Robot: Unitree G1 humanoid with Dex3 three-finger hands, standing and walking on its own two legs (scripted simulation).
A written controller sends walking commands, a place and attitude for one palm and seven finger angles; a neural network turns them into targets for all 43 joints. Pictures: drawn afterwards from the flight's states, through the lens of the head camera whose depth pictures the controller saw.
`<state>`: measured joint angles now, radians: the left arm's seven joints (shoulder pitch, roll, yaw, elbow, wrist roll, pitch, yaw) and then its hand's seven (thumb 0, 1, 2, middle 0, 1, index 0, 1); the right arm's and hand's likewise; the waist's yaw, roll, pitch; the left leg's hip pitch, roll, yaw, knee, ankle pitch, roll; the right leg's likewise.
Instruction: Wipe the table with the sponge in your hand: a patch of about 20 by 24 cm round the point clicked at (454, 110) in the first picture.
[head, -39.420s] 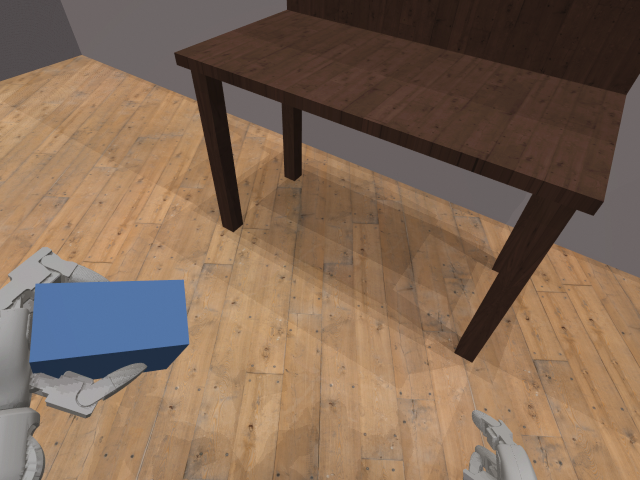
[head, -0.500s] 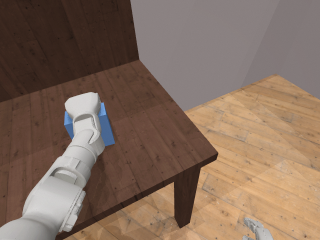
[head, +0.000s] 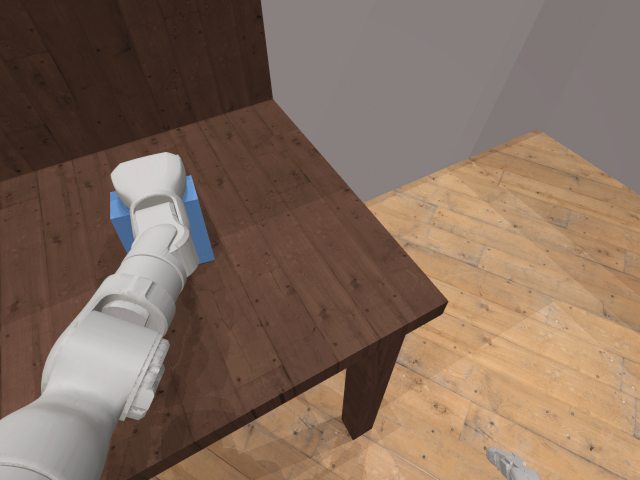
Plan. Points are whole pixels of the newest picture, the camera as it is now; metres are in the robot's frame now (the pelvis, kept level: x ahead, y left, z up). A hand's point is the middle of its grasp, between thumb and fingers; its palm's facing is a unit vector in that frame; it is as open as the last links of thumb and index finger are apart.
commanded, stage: wipe back along the third lane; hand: left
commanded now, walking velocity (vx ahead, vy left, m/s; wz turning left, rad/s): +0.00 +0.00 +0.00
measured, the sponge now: (169, 237) +0.44 +0.23 +0.04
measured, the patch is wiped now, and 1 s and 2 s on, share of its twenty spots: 1.00 1.00 1.00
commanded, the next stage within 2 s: slide back across to the middle lane in 1.66 s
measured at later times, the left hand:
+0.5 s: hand (164, 223) +0.43 +0.21 +0.08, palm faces +0.03 -0.04 -1.00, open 10.3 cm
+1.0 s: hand (180, 247) +0.39 +0.18 +0.08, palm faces +0.04 -0.04 -1.00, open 10.3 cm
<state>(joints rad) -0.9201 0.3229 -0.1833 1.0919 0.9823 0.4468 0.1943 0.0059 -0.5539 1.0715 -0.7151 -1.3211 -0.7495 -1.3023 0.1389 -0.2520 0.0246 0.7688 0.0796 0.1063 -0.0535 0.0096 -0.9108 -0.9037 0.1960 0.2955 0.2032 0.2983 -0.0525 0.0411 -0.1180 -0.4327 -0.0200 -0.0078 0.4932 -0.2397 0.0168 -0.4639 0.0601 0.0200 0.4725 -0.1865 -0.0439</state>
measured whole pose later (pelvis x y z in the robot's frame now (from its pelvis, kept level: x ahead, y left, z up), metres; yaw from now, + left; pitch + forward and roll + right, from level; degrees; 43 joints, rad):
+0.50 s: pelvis +0.03 +0.02 +0.00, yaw +0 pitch +7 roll -1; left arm -0.70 0.19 -0.34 0.78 0.93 0.63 0.23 0.00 -0.51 1.06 -0.66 -1.37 -0.69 -1.35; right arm 0.06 -0.23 0.01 0.75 0.09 0.18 0.00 0.01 -0.91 -0.90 0.19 0.30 0.20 0.30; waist 0.04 0.05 -0.15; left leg -0.32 -0.05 0.00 0.47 -0.27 0.05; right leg -0.35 0.04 0.03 0.44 -0.22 -0.02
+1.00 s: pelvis +0.03 +0.02 +0.00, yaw +1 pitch +4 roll +0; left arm -0.51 0.17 -0.48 0.47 0.97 0.73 0.16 0.00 -0.50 1.06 -0.65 -1.38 -0.68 -1.36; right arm 0.00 -0.24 0.03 0.71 0.10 0.26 0.05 0.01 -0.91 -0.90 0.19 0.30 0.18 0.29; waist 0.07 0.06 -0.13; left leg -0.25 -0.05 -0.02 0.48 -0.30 0.04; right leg -0.28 0.03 0.01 0.47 -0.26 -0.03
